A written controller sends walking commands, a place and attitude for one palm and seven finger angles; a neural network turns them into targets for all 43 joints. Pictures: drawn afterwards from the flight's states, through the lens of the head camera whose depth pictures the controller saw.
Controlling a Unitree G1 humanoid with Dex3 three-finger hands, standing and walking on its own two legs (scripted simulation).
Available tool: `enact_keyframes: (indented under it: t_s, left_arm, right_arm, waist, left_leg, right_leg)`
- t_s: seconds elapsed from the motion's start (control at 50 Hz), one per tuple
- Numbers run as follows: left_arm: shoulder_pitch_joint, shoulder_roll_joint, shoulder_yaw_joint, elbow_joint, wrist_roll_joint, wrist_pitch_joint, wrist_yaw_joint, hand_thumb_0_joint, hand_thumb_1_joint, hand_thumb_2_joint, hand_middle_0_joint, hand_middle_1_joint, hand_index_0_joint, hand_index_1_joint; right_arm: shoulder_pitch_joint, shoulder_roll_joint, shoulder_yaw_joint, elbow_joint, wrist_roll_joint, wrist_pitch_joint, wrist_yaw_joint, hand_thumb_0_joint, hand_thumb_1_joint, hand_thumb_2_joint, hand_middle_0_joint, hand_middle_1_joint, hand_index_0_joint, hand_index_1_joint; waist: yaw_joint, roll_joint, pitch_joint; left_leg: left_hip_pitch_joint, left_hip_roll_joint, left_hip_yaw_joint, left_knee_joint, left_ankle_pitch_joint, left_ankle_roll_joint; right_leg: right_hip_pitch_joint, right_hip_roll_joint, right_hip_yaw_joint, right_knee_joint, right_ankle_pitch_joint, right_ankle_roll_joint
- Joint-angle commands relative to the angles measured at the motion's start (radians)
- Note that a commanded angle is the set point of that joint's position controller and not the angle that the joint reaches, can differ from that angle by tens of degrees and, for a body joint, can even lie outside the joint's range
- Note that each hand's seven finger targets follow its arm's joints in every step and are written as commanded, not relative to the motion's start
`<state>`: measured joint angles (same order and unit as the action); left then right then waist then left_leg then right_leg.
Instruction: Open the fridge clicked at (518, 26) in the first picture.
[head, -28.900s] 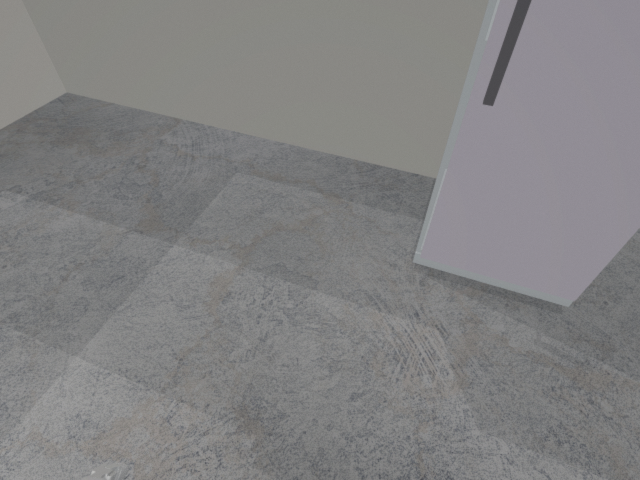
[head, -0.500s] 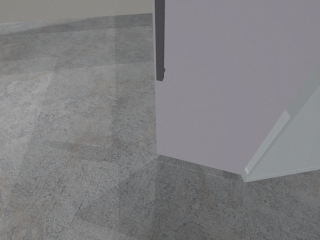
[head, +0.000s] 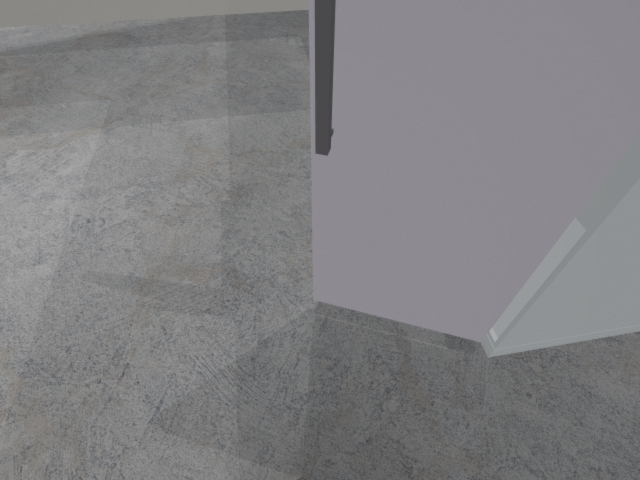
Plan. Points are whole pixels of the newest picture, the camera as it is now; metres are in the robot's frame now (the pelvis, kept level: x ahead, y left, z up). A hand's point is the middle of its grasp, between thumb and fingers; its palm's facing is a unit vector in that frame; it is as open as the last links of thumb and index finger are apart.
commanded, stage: look to check the result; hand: left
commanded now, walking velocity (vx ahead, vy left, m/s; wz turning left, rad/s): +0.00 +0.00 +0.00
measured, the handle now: (327, 71) +0.71 +0.03 +0.15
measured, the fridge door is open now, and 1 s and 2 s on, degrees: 64 64 64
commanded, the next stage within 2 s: stand and wait in 0.32 s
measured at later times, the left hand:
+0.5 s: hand out of the picture +0.01 +0.17 -0.18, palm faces +0.01 -0.98 -0.20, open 7.3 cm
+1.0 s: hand out of the picture +0.02 +0.17 -0.17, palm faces +0.01 -0.98 -0.21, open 7.3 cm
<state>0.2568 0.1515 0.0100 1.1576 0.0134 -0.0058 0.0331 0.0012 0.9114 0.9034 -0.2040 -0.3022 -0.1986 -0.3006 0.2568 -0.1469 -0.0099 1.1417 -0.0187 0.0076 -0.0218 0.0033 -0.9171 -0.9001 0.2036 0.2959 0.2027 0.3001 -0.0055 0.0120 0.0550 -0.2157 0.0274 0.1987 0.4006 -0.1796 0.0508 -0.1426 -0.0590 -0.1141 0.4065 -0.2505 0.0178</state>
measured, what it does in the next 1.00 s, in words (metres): stands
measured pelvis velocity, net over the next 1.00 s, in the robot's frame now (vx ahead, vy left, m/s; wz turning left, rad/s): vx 0.01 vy -0.01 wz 0.00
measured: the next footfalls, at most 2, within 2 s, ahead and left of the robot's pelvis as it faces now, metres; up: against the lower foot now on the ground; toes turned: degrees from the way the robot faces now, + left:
none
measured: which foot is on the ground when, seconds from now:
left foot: down 0.00-1.00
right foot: down 0.00-1.00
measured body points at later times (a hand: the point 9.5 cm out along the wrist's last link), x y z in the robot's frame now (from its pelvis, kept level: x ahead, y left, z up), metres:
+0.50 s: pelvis +0.00 +0.00 +0.00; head +0.03 +0.00 +0.45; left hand +0.01 +0.22 -0.16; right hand +0.00 -0.22 -0.16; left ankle +0.03 +0.08 -0.74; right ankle -0.02 -0.13 -0.74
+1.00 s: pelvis +0.01 -0.01 +0.00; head +0.04 -0.01 +0.45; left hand +0.02 +0.22 -0.16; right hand +0.02 -0.24 -0.16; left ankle +0.03 +0.08 -0.74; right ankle -0.02 -0.13 -0.74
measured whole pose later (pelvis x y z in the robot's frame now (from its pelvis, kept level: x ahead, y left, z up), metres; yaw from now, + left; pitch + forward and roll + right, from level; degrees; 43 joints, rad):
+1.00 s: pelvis +0.01 -0.01 +0.00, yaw +0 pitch -1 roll +0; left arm 0.23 0.17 0.01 1.16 0.01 -0.01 0.03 0.00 0.91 0.90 -0.20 -0.30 -0.20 -0.30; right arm 0.23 -0.16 -0.01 1.15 -0.01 0.00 -0.02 0.00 -0.91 -0.90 0.20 0.30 0.20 0.30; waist -0.01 0.01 0.06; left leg -0.18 0.04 0.19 0.37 -0.18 0.03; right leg -0.11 -0.04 -0.12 0.37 -0.26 0.00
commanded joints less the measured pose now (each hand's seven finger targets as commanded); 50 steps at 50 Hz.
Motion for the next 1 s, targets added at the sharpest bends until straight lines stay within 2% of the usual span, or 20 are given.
enact_keyframes:
  t_s: [0.0,0.08,0.18,0.22,0.4,0.5,0.68,0.8,0.94,0.98]
  left_arm:
    - [0.055,0.103,0.013,-0.024,0.004,-0.009,0.004,0.000,0.900,0.900,-0.200,-0.300,-0.200,-0.300]
    - [0.062,0.110,0.013,-0.024,0.005,-0.011,0.004,0.000,0.900,0.900,-0.200,-0.300,-0.200,-0.300]
    - [0.054,0.112,0.012,-0.023,0.004,-0.012,0.004,0.000,0.900,0.900,-0.200,-0.300,-0.200,-0.300]
    - [0.049,0.107,0.011,-0.022,0.003,-0.010,0.003,0.000,0.900,0.900,-0.200,-0.300,-0.200,-0.300]
    - [0.041,0.111,0.012,-0.025,0.003,-0.011,0.003,0.000,0.900,0.900,-0.200,-0.300,-0.200,-0.300]
    - [0.034,0.111,0.012,-0.026,0.003,-0.009,0.003,0.000,0.900,0.900,-0.200,-0.300,-0.200,-0.300]
    - [0.038,0.123,0.013,-0.028,0.003,-0.014,0.003,0.000,0.900,0.900,-0.200,-0.300,-0.200,-0.300]
    - [0.034,0.126,0.014,-0.028,0.002,-0.016,0.003,0.000,0.900,0.900,-0.200,-0.300,-0.200,-0.300]
    - [0.021,0.133,0.013,-0.027,0.002,-0.018,0.003,0.000,0.900,0.900,-0.200,-0.300,-0.200,-0.300]
    - [0.024,0.146,0.015,-0.028,0.003,-0.022,0.002,0.000,0.900,0.900,-0.200,-0.300,-0.200,-0.300]
  right_arm:
    - [0.063,-0.098,-0.016,-0.023,-0.002,-0.008,-0.009,0.000,-0.900,-0.900,0.200,0.300,0.200,0.300]
    - [0.061,-0.106,-0.016,-0.026,0.000,-0.008,-0.009,0.000,-0.900,-0.900,0.200,0.300,0.200,0.300]
    - [0.056,-0.106,-0.015,-0.024,0.000,-0.008,-0.009,0.000,-0.900,-0.900,0.200,0.300,0.200,0.300]
    - [0.051,-0.103,-0.014,-0.022,-0.002,-0.007,-0.008,0.000,-0.900,-0.900,0.200,0.300,0.200,0.300]
    - [0.054,-0.106,-0.012,-0.021,-0.001,-0.011,-0.010,0.000,-0.900,-0.900,0.200,0.300,0.200,0.300]
    - [0.052,-0.104,-0.013,-0.018,-0.001,-0.009,-0.010,0.000,-0.900,-0.900,0.200,0.300,0.200,0.300]
    - [0.050,-0.116,-0.015,-0.018,0.002,-0.012,-0.010,0.000,-0.900,-0.900,0.200,0.300,0.200,0.300]
    - [0.041,-0.117,-0.014,-0.015,0.001,-0.015,-0.011,0.000,-0.900,-0.900,0.200,0.300,0.200,0.300]
    - [0.028,-0.127,-0.014,-0.015,0.001,-0.012,-0.010,0.000,-0.900,-0.900,0.200,0.300,0.200,0.300]
    - [0.028,-0.134,-0.017,-0.018,0.003,-0.013,-0.009,0.000,-0.900,-0.900,0.200,0.300,0.200,0.300]
  waist:
    - [-0.009,-0.004,-0.001]
    - [-0.007,-0.010,-0.015]
    - [-0.008,-0.009,-0.006]
    - [-0.009,-0.002,0.014]
    - [-0.008,-0.005,-0.012]
    - [-0.007,-0.006,0.018]
    - [-0.004,-0.019,-0.023]
    - [-0.005,-0.004,-0.028]
    - [-0.007,-0.016,-0.004]
    - [-0.006,-0.022,-0.019]
  left_leg:
    - [0.059,0.122,-0.156,-0.092,0.045,-0.016]
    - [0.069,0.120,-0.153,-0.085,0.055,-0.016]
    - [0.071,0.120,-0.152,-0.086,0.067,-0.017]
    - [0.062,0.120,-0.153,-0.098,0.035,-0.019]
    - [0.071,0.121,-0.153,-0.091,0.087,-0.019]
    - [0.062,0.122,-0.154,-0.103,0.059,-0.020]
    - [0.091,0.124,-0.151,-0.088,0.107,-0.018]
    - [0.102,0.124,-0.147,-0.080,0.144,-0.019]
    - [0.098,0.127,-0.148,-0.090,0.120,-0.022]
    - [0.105,0.126,-0.149,-0.084,0.138,-0.023]
  right_leg:
    - [-0.079,-0.068,0.081,-0.082,0.064,-0.043]
    - [-0.072,-0.070,0.084,-0.087,0.074,-0.043]
    - [-0.070,-0.072,0.083,-0.090,0.080,-0.043]
    - [-0.081,-0.072,0.084,-0.096,0.060,-0.042]
    - [-0.053,-0.073,0.083,-0.091,0.091,-0.041]
    - [-0.068,-0.071,0.080,-0.096,0.071,-0.041]
    - [-0.050,-0.073,0.085,-0.095,0.109,-0.043]
    - [-0.039,-0.078,0.087,-0.099,0.140,-0.044]
    - [-0.045,-0.079,0.091,-0.115,0.131,-0.045]
    - [-0.033,-0.081,0.091,-0.116,0.152,-0.047]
